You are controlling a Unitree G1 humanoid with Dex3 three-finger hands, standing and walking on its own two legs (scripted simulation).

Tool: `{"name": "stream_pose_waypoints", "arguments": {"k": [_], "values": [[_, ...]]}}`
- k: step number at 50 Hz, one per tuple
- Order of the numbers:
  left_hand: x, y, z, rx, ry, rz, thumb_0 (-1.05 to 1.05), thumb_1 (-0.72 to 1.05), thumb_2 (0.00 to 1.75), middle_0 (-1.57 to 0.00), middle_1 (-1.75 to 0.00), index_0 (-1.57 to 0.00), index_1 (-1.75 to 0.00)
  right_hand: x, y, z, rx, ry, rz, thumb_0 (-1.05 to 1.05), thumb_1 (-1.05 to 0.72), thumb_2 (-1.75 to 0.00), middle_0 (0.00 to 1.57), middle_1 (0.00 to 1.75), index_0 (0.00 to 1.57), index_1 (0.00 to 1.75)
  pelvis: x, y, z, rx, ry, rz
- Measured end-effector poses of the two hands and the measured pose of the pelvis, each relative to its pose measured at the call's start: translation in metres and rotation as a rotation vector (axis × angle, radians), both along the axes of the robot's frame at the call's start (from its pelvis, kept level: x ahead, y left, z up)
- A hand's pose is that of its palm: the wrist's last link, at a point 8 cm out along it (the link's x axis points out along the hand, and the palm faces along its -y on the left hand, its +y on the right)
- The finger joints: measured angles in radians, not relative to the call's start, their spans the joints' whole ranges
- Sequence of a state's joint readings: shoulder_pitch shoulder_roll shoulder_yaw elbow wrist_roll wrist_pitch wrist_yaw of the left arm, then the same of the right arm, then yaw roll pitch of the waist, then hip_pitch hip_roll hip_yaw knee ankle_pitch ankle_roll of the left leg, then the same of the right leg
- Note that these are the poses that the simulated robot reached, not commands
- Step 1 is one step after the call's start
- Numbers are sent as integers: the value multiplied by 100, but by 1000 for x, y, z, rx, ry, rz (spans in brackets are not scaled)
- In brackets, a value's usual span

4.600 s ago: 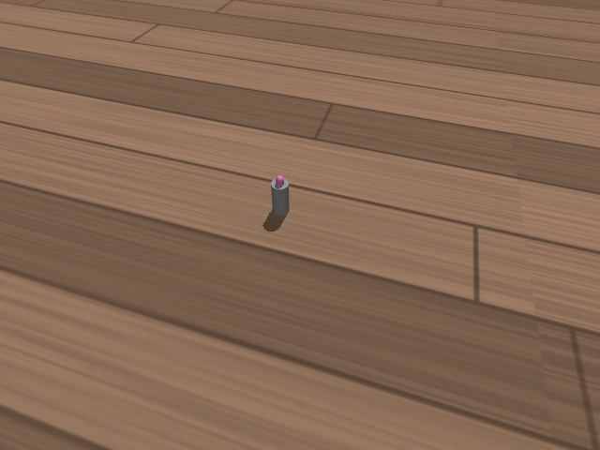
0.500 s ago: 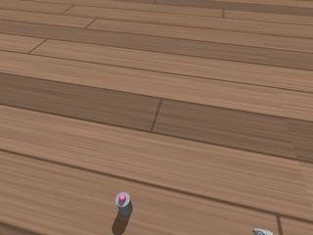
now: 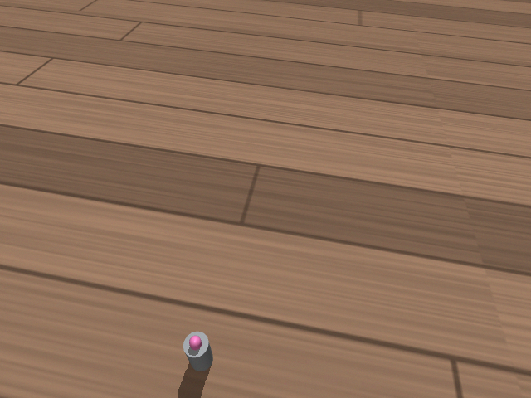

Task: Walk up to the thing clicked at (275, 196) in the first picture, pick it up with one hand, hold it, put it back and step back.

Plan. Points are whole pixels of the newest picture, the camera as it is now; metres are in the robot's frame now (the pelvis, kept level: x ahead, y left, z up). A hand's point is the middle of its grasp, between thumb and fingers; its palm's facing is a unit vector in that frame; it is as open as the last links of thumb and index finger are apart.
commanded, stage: walk up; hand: left
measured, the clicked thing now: (198, 350) +0.39 +0.20 -0.68
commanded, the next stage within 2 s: none
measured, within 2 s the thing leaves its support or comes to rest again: neither
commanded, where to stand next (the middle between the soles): +0.05 -0.01 m, yaw +0 degrees
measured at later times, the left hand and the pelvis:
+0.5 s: hand out of the picture +0.09 +0.26 -0.16, palm faces -0.01 -0.94 -0.35, open 7.4 cm; pelvis +0.01 +0.00 +0.00, yaw +0 degrees
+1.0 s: hand out of the picture +0.08 +0.25 -0.16, palm faces -0.01 -0.94 -0.34, open 7.4 cm; pelvis +0.02 +0.00 +0.00, yaw +1 degrees
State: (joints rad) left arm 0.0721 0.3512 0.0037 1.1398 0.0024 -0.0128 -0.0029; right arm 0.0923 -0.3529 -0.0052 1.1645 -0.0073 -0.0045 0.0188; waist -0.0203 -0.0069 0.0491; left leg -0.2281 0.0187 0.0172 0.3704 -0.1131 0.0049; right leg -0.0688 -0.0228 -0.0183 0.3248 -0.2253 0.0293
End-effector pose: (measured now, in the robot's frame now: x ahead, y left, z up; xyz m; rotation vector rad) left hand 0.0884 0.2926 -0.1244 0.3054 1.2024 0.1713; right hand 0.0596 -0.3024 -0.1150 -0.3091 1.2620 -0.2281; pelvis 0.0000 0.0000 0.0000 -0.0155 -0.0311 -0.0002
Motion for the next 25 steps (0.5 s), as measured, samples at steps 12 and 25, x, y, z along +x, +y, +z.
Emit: {"name": "stream_pose_waypoints", "arguments": {"k": [12,25], "values": [[8,5,4,16,18,11,0,91,90,-20,-30,-20,-30,27,9,-2,19,-39,6,1,-91,-90,20,30,20,30,12,3,1,8,7,-4],[-6,7,6,29,44,34,0,91,90,-20,-30,-20,-30,44,12,-3,36,-61,23,1,-91,-90,20,30,20,30,14,2,2,9,-1,0]]}}
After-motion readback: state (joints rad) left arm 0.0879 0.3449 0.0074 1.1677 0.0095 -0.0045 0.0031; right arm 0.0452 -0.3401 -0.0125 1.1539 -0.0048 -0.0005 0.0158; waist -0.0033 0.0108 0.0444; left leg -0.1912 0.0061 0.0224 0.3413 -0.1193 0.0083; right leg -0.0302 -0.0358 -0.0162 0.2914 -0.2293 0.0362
